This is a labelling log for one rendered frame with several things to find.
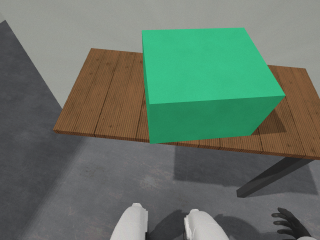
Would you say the robot thigh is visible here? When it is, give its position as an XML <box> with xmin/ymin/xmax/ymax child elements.
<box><xmin>110</xmin><ymin>206</ymin><xmax>148</xmax><ymax>240</ymax></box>
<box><xmin>184</xmin><ymin>211</ymin><xmax>229</xmax><ymax>240</ymax></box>

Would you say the right robot thigh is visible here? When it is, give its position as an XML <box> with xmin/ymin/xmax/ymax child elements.
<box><xmin>184</xmin><ymin>211</ymin><xmax>229</xmax><ymax>240</ymax></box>

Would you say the carton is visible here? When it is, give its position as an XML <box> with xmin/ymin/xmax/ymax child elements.
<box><xmin>142</xmin><ymin>27</ymin><xmax>286</xmax><ymax>144</ymax></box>

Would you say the table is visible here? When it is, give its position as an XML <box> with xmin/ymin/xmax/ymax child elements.
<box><xmin>53</xmin><ymin>48</ymin><xmax>320</xmax><ymax>198</ymax></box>

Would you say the left robot thigh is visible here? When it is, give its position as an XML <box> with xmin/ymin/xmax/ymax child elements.
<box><xmin>110</xmin><ymin>206</ymin><xmax>148</xmax><ymax>240</ymax></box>

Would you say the robot right hand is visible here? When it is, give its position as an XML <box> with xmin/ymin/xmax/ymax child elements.
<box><xmin>271</xmin><ymin>207</ymin><xmax>312</xmax><ymax>240</ymax></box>

